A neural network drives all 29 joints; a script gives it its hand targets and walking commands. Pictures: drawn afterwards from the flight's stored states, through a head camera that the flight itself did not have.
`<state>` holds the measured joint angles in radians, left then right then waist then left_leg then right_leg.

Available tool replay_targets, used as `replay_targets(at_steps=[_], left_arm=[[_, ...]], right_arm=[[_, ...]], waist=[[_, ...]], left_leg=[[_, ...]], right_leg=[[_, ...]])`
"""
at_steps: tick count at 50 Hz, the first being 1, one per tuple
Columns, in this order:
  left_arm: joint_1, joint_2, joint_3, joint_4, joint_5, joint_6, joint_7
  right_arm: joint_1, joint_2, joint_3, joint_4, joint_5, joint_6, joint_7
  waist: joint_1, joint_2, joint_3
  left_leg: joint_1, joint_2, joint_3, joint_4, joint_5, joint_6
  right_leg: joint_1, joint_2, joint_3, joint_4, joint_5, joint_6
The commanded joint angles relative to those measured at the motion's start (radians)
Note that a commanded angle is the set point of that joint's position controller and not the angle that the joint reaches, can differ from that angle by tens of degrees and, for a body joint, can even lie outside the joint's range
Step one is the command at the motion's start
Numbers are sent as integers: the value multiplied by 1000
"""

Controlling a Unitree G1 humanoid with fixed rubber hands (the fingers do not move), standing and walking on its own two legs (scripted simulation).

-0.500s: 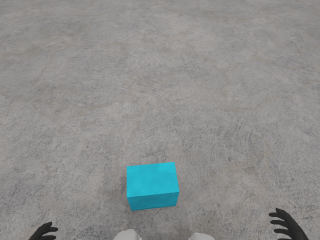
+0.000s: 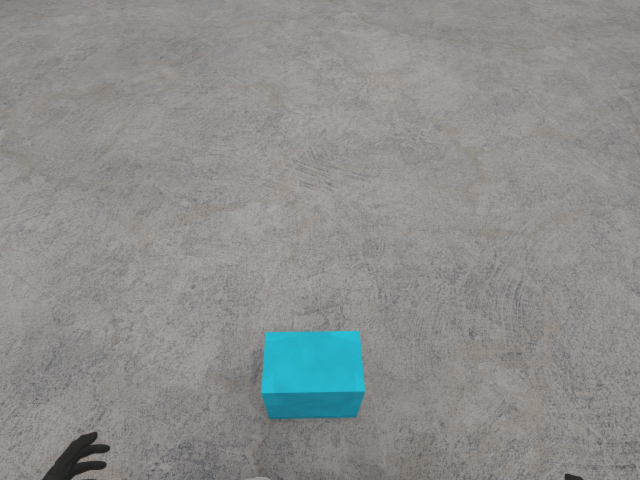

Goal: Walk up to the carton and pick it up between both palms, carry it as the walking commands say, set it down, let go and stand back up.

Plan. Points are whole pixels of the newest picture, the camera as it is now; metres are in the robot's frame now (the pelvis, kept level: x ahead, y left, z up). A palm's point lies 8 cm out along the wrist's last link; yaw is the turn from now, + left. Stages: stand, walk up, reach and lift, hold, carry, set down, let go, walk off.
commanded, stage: walk up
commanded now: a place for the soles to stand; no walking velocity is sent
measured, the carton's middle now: (312, 376) +0.47 +0.02 -0.64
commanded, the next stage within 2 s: reach and lift in 1.76 s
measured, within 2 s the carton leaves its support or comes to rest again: neither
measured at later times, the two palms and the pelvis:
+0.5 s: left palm out of the picture +0.09 +0.33 -0.11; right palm out of the picture +0.12 -0.30 -0.09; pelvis +0.01 +0.01 +0.00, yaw +2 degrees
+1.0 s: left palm out of the picture +0.10 +0.32 -0.10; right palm (570, 478) +0.15 -0.30 -0.09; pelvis +0.04 +0.00 +0.01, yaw +3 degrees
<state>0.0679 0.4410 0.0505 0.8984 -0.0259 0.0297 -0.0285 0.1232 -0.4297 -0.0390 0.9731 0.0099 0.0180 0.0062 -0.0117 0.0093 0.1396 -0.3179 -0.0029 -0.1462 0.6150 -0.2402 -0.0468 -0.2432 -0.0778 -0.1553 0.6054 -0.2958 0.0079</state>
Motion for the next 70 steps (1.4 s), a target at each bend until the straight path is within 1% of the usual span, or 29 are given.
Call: replay_targets(at_steps=[1,2,4,6,8,11,12,15,17,18,20,21,22,23,27,29,32,34,35,37,39,41,47,50,52,54,62,68,70], left_arm=[[-46,232,67,-61,0,-23,8],[-58,228,66,-67,4,-23,7],[-61,224,71,-62,5,-21,6],[-34,195,69,-66,1,-14,3],[6,174,67,-59,-2,-11,2],[55,192,76,-34,0,-28,5],[54,190,77,-27,0,-36,6],[12,220,87,-26,13,-45,7],[-36,214,84,-51,21,-42,7],[-46,205,81,-60,21,-38,5],[-41,180,70,-61,16,-28,2],[-17,164,67,-64,1,-20,-1],[11,148,67,-55,-9,-14,-1],[49,160,68,-39,-8,-13,3],[68,187,75,11,3,-37,15],[42,190,69,15,2,-45,14],[22,182,63,26,4,-49,14],[12,187,64,27,3,-47,13],[25,152,65,19,15,-42,6],[5,136,65,23,16,-35,1],[11,129,64,21,16,-37,-1],[25,140,68,23,12,-43,2],[35,143,70,24,12,-48,13],[24,135,65,20,10,-41,13],[38,147,71,22,12,-37,15],[39,137,66,16,15,-38,16],[27,139,70,9,13,-26,16],[17,133,69,-2,14,-23,14],[31,142,72,-5,10,-19,14]], right_arm=[[-3,-223,-50,-47,0,-15,-8],[4,-224,-52,-50,0,-17,-8],[6,-233,-63,-52,-5,-15,-6],[4,-253,-68,-62,-9,-18,-6],[-70,-252,-64,-92,-16,-20,-8],[-82,-234,-62,-88,-7,-20,-8],[-80,-225,-63,-87,-8,-21,-8],[-38,-186,-53,-65,-1,-17,-6],[11,-181,-59,-52,-4,-13,-3],[21,-174,-59,-52,-7,-12,-4],[27,-183,-65,-56,-12,-14,-2],[-20,-222,-68,-78,-12,-18,-5],[-65,-237,-70,-91,-9,-22,-4],[-100,-237,-66,-102,-8,-23,-4],[-108,-205,-59,-78,1,-25,-5],[-95,-188,-49,-64,4,-29,-7],[-88,-175,-41,-38,7,-27,-6],[-91,-168,-40,-33,11,-23,-5],[-70,-165,-37,-44,1,-26,-12],[-82,-177,-42,-34,-10,-26,-17],[-77,-178,-41,-33,-14,-29,-19],[-83,-180,-41,-35,-9,-35,-20],[-55,-164,-31,-19,-3,-38,-25],[-52,-165,-29,-22,-6,-35,-31],[-45,-168,-30,-25,-3,-34,-34],[-39,-165,-29,-23,-8,-33,-36],[-27,-166,-30,-16,-5,-28,-43],[-25,-171,-31,-22,-10,-26,-47],[-32,-180,-33,-21,-11,-28,-48]], waist=[[4,-41,-159],[-4,-69,-156],[-10,-46,-151],[-1,55,-147],[28,113,-123],[33,134,-153],[34,111,-161],[3,-69,-169],[-13,-98,-158],[-22,-95,-154],[-22,-67,-143],[2,51,-114],[16,120,-121],[33,143,-130],[33,111,-174],[22,65,-190],[12,-14,-204],[11,-22,-209],[16,-25,-242],[20,-7,-156],[23,-15,-123],[27,26,-148],[26,-17,-181],[25,22,-161],[26,-8,-156],[22,17,-165],[24,-18,-155],[20,0,-155],[22,7,-151]], left_leg=[[17,37,-1,-35,107,80],[32,45,-5,-39,109,79],[46,44,-2,-31,51,88],[-26,97,-125,-161,40,115],[-140,127,-222,-272,-109,147],[-102,99,-159,-250,-42,113],[-100,82,-126,-225,-22,99],[10,16,17,-38,29,67],[68,13,65,84,-82,67],[82,26,72,55,-102,68],[114,47,27,-45,-38,83],[27,108,-100,-163,75,101],[-60,156,-211,-249,73,148],[-91,171,-247,-279,39,175],[-30,107,-122,-247,83,87],[26,90,-62,-197,210,73],[88,73,-10,-156,266,69],[99,74,-8,-164,246,69],[127,77,-22,-207,117,71],[72,73,-40,-250,-15,74],[57,77,-47,-262,7,73],[75,92,-52,-253,132,73],[105,77,-15,-200,294,72],[90,76,-15,-198,317,69],[89,80,-30,-199,318,70],[96,71,-6,-177,351,68],[81,60,-15,-158,318,69],[79,54,-8,-140,326,68],[68,64,-41,-166,319,77]], right_leg=[[39,-157,159,-234,-88,-104],[22,-161,149,-217,-80,-103],[-8,-156,135,-189,-110,-97],[25,-73,90,-98,-181,-62],[99,-7,111,-74,-186,-45],[124,-34,138,-144,-121,-56],[132,-60,152,-179,-126,-66],[81,-169,181,-280,-75,-103],[-16,-237,186,-255,28,-144],[-38,-237,169,-226,56,-142],[-76,-189,123,-157,-34,-90],[-27,-95,73,-89,-67,-48],[50,-3,73,-5,-113,-19],[106,15,116,-34,-135,-24],[181,-57,146,-187,8,-47],[168,-90,144,-210,99,-54],[146,-113,124,-234,153,-52],[134,-118,114,-233,117,-51],[141,-100,102,-254,-43,-54],[98,-91,115,-293,-168,-51],[93,-87,113,-293,-141,-51],[138,-81,103,-271,-30,-45],[188,-108,94,-272,94,-56],[196,-99,82,-259,108,-54],[194,-92,74,-250,111,-50],[206,-106,75,-253,151,-52],[201,-105,59,-235,122,-69],[196,-104,52,-219,141,-71],[207,-89,46,-203,122,-63]])
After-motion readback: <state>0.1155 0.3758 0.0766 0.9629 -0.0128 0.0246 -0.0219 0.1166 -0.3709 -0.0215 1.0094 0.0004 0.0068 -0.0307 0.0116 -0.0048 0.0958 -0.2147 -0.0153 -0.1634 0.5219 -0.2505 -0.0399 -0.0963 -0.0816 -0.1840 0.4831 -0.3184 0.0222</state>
